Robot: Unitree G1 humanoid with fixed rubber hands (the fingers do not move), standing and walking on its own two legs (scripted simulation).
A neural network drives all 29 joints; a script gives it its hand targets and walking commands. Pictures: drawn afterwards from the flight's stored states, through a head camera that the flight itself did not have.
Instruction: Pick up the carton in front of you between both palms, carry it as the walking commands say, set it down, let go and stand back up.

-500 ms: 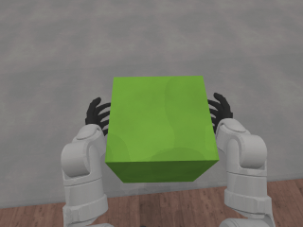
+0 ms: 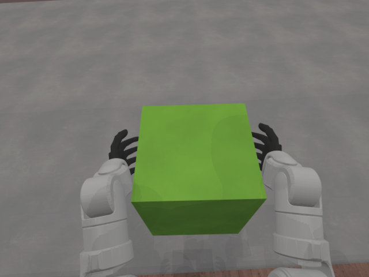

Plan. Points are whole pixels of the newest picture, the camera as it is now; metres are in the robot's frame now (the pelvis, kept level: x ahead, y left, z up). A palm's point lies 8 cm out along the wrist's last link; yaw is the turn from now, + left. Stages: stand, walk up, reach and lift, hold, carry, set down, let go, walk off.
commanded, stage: carry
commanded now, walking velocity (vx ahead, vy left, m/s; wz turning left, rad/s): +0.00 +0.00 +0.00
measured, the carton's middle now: (194, 175) +0.34 +0.00 +0.04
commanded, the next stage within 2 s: none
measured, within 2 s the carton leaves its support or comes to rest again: neither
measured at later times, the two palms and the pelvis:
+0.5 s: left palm (132, 160) +0.35 +0.13 +0.10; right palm (277, 155) +0.35 -0.17 +0.10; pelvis +0.03 -0.01 -0.01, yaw -1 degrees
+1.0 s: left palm (138, 92) +0.57 +0.14 +0.11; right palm (250, 90) +0.55 -0.16 +0.11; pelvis +0.23 +0.02 +0.01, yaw -2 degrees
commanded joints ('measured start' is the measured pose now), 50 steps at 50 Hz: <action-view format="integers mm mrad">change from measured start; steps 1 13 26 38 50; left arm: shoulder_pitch -551 -571 -603 -525 -432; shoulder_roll -757 -737 -749 -731 -686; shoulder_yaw -631 -583 -588 -653 -608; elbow -53 17 0 -76 -110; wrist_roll -185 -145 -171 -209 -107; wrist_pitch -5 3 -34 -37 -49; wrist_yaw -45 -31 -18 -29 2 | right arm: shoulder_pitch -548 -583 -637 -425 -538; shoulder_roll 760 752 788 690 745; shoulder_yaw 636 599 600 587 725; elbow -55 22 14 -35 -136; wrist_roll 187 170 188 123 311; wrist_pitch -6 0 -30 -39 -57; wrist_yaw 41 31 18 11 61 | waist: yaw -3 -12 86 -80 -84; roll -11 25 -115 264 102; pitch -435 -268 -230 -470 -363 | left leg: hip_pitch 238 180 -581 625 549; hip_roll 140 146 -3 317 194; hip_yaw -129 -216 -91 -790 -331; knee -5 -161 400 -236 -212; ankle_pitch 577 -206 -312 244 608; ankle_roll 24 61 -5 245 149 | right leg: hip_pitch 133 -47 533 -434 -518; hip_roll -138 -85 -339 86 -36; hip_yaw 100 103 521 101 65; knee -20 -89 -167 750 223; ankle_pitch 649 -111 569 -102 326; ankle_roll -23 -71 -266 -13 1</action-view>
